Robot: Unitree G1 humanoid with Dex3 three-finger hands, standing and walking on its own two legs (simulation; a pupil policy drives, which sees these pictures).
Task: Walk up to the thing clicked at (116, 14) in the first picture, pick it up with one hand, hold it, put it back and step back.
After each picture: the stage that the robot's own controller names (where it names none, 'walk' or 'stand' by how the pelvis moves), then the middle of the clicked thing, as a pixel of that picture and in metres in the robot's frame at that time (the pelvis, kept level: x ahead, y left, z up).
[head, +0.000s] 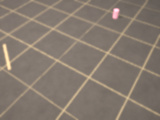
stand; (115, 13) +2.01 -0.47 -0.72
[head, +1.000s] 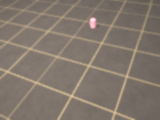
walk; (93, 23) +1.92 -0.01 -0.69
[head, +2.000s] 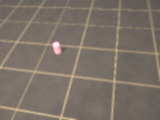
walk; (57, 48) +1.27 +0.37 -0.72
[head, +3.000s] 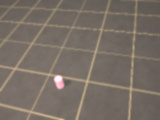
walk; (59, 82) +0.85 +0.33 -0.72
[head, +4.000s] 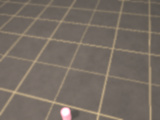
walk; (66, 114) +0.55 +0.20 -0.72
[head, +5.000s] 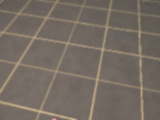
stand; out of the picture +0.41 +0.21 -0.70
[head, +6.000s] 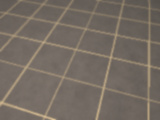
stand; out of the picture +0.39 +0.19 -0.72
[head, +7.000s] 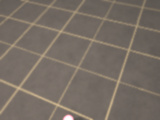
stand; out of the picture +0.41 +0.15 -0.71
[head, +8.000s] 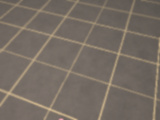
stand; out of the picture +0.41 +0.17 -0.72
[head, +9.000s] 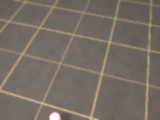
stand; (55, 119) +0.40 +0.22 -0.70
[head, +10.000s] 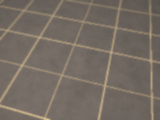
stand; out of the picture +0.31 +0.17 -0.70
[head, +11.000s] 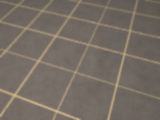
stand; out of the picture +0.39 +0.10 -0.71
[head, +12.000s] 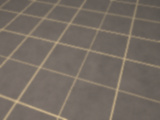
stand; out of the picture +0.39 +0.12 -0.72
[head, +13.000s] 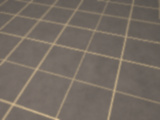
stand; out of the picture +0.38 +0.12 -0.73
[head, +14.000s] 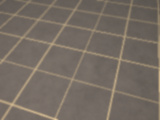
stand; out of the picture +0.38 +0.12 -0.73
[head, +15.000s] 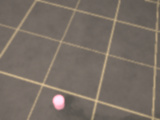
go down; (59, 102) +0.42 +0.12 -0.59
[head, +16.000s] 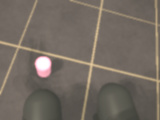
go down; (43, 67) +0.47 +0.14 -0.32
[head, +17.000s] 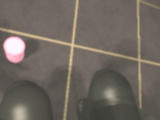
close in; (15, 50) +0.47 +0.17 -0.26
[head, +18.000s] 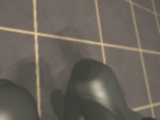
close; out of the picture +0.46 +0.20 -0.23
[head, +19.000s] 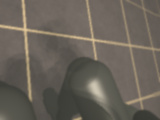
close; out of the picture +0.46 +0.21 -0.24
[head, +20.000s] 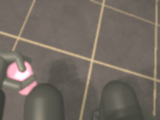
lift; (23, 78) +0.34 +0.21 -0.12
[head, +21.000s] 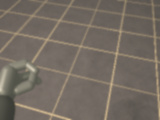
hold; out of the picture +0.26 +0.07 -0.68
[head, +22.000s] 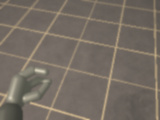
hold; out of the picture +0.25 +0.09 -0.70
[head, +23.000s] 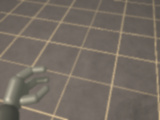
stand; out of the picture +0.24 +0.08 -0.71
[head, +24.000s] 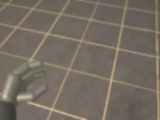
stand; out of the picture +0.23 +0.08 -0.70
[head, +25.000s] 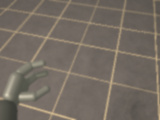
stand; out of the picture +0.22 +0.08 -0.70
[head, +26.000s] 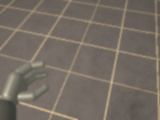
crouch; out of the picture +0.21 +0.08 -0.70
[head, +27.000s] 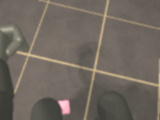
crouch; (58, 107) +0.28 +0.09 -0.44
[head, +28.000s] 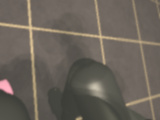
lower; out of the picture +0.30 +0.12 -0.26
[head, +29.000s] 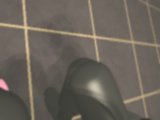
lower; out of the picture +0.30 +0.13 -0.27
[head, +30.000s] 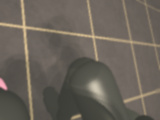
lower; out of the picture +0.30 +0.13 -0.26
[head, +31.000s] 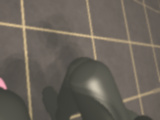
lower; out of the picture +0.30 +0.13 -0.27
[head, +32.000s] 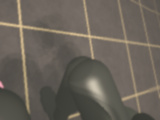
lower; out of the picture +0.31 +0.13 -0.27
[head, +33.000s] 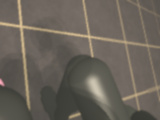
open; out of the picture +0.31 +0.12 -0.26
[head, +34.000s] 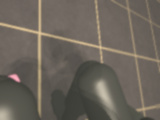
stand; out of the picture +0.31 +0.11 -0.27
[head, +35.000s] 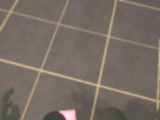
stand; (65, 116) +0.27 +0.08 -0.55
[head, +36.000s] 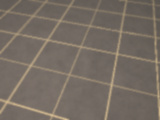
stand; out of the picture +0.24 +0.07 -0.69
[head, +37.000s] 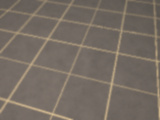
stand; out of the picture +0.24 +0.08 -0.69
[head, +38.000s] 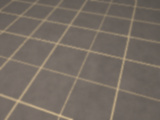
stand; out of the picture +0.26 +0.07 -0.74
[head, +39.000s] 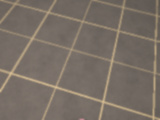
walk; out of the picture +0.32 +0.00 -0.73
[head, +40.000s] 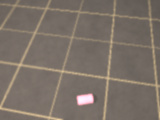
walk; (85, 99) +0.52 +0.02 -0.71
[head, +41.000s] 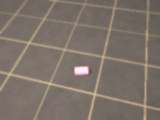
walk; (81, 70) +0.84 +0.06 -0.72
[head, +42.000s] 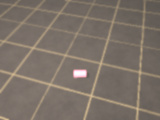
stand; (79, 73) +0.97 +0.04 -0.74
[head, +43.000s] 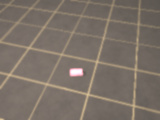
stand; (76, 72) +0.97 +0.07 -0.75
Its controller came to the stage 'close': yes
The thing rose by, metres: 0.23
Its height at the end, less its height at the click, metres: -0.02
